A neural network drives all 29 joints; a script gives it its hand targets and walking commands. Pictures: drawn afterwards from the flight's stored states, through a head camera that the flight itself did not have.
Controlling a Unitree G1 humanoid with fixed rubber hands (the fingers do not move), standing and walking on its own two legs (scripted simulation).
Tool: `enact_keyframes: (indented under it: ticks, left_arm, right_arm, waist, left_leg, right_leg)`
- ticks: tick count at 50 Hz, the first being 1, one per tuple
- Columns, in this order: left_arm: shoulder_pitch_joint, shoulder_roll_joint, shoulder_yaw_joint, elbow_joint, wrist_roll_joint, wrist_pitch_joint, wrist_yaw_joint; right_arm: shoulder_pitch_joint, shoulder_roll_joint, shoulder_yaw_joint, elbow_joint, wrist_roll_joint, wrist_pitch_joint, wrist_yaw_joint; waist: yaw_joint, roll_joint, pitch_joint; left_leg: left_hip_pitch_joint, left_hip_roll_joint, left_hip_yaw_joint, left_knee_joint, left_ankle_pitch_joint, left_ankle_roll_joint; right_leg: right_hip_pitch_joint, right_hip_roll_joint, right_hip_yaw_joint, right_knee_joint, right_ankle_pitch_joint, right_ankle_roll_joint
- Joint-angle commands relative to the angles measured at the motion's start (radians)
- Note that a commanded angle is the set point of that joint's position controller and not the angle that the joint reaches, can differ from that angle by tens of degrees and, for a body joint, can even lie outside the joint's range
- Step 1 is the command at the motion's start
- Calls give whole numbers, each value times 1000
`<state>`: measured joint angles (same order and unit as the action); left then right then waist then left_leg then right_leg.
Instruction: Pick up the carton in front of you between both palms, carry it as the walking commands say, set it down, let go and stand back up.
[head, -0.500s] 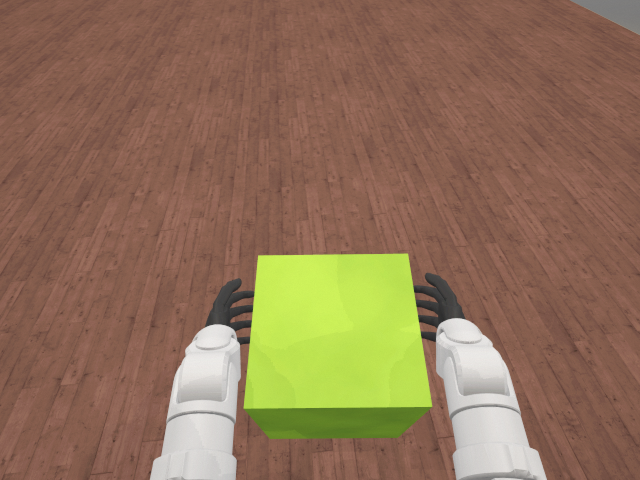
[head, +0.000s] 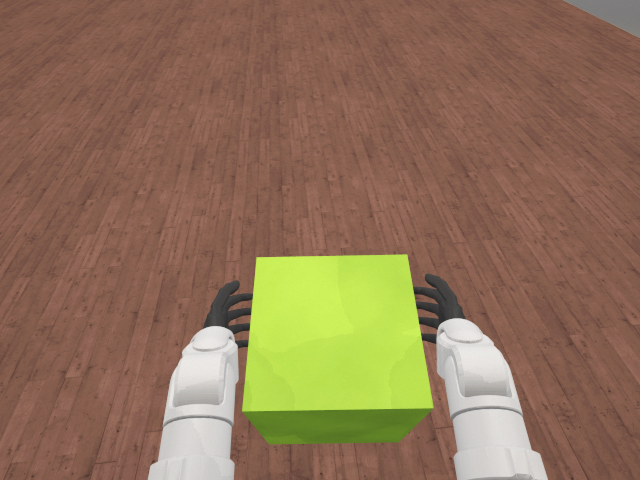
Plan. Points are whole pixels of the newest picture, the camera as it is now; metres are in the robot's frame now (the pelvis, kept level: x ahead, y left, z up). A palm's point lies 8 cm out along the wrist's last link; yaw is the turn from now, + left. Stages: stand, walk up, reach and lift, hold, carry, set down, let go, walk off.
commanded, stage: carry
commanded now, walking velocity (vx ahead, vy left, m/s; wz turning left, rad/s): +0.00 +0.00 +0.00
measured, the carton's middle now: (332, 356) +0.31 +0.00 -0.06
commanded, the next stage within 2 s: hold in 0.36 s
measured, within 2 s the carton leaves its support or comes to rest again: neither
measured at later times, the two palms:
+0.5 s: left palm (201, 355) +0.26 +0.16 +0.04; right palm (438, 338) +0.28 -0.13 +0.04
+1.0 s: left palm (210, 362) +0.25 +0.15 +0.05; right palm (444, 319) +0.30 -0.14 +0.04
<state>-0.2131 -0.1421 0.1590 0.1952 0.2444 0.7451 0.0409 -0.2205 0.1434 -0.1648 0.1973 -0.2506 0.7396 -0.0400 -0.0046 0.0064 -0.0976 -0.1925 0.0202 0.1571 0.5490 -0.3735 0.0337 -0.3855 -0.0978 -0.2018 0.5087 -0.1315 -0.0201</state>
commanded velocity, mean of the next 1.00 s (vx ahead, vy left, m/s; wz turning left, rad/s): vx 0.00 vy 0.00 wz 0.00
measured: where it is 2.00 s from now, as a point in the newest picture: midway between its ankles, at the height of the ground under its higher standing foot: outside the picture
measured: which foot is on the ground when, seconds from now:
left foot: down 0.00-1.00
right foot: down 0.00-1.00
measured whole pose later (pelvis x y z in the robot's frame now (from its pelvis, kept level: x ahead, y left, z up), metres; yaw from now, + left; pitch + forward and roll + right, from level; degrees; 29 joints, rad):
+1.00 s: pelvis -0.01 -0.05 +0.01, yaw +11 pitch -8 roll +0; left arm -0.26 -0.15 0.23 0.31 0.28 0.66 0.00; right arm -0.24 0.15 -0.19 0.22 -0.28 0.73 -0.02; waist -0.02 0.05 0.05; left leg -0.02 0.01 -0.05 0.42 -0.27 0.00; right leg -0.15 0.00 -0.07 0.39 -0.11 -0.03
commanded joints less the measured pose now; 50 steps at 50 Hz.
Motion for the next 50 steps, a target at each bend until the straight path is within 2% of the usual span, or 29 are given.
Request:
enact_keyframes:
  ticks: [1,18,19,20,21,22,23,24,26,28,32,42,50]
  left_arm:
    - [-474,-935,-542,-89,-271,-53,-256]
    - [-472,-934,-548,-96,-274,-53,-257]
    - [-405,-977,-520,-46,-263,-75,-261]
    - [-403,-947,-491,-49,-229,-110,-245]
    - [-387,-925,-472,-46,-205,-120,-233]
    - [-375,-914,-460,-49,-198,-127,-221]
    - [-363,-904,-458,-48,-194,-126,-217]
    - [-375,-908,-463,-40,-200,-127,-214]
    - [-430,-928,-491,-39,-229,-126,-227]
    - [-466,-931,-501,-28,-238,-125,-241]
    - [-533,-949,-530,-26,-269,-131,-271]
    - [-508,-935,-444,28,-217,-124,-280]
    - [-520,-946,-416,41,-203,-128,-287]
  right_arm:
    - [-449,935,546,-67,268,-43,258]
    - [-447,934,549,-73,270,-42,259]
    - [-346,934,527,-96,274,-45,260]
    - [-400,902,536,-144,262,-64,261]
    - [-405,898,548,-151,257,-68,262]
    - [-401,887,558,-150,260,-74,264]
    - [-401,885,572,-164,261,-75,266]
    - [-419,880,581,-167,269,-79,265]
    - [-418,887,571,-148,257,-79,255]
    - [-423,893,553,-129,242,-82,254]
    - [-411,919,528,-83,221,-82,245]
    - [-453,949,519,-43,228,-62,263]
    - [-483,961,518,-30,236,-59,279]
  waist:
    - [0,-6,-233]
    - [1,-5,-235]
    - [-16,143,-95]
    - [18,104,-117]
    - [19,53,-131]
    - [24,60,-151]
    - [23,33,-152]
    - [28,52,-159]
    - [1,34,-146]
    - [-24,58,-115]
    - [-48,22,-93]
    - [-2,-3,-89]
    - [4,-12,-108]
  left_leg:
    - [-65,134,-115,-126,181,6]
    - [-69,134,-116,-118,202,10]
    - [-203,-25,-320,-239,415,17]
    - [-198,-17,-311,-229,450,17]
    - [-99,-38,-304,-210,501,15]
    - [-39,-47,-296,-216,471,9]
    - [23,-57,-294,-217,517,5]
    - [41,-59,-291,-231,452,1]
    - [9,-54,-288,-234,409,-7]
    - [-7,-56,-284,-259,292,-6]
    - [-106,-48,-294,-254,236,-3]
    - [-168,-79,-280,-263,142,21]
    - [-177,-90,-272,-255,102,31]
  right_leg:
    - [211,-89,118,-36,133,-3]
    - [205,-87,117,-33,138,-1]
    - [548,192,246,-15,253,-24]
    - [582,174,274,-24,299,-18]
    - [541,177,279,-40,326,-7]
    - [528,175,280,-53,299,0]
    - [488,186,278,-64,308,10]
    - [484,189,278,-72,253,11]
    - [507,198,270,-76,218,7]
    - [498,204,267,-77,161,15]
    - [561,203,260,-76,145,9]
    - [654,166,280,-108,112,23]
    - [673,141,313,-134,39,33]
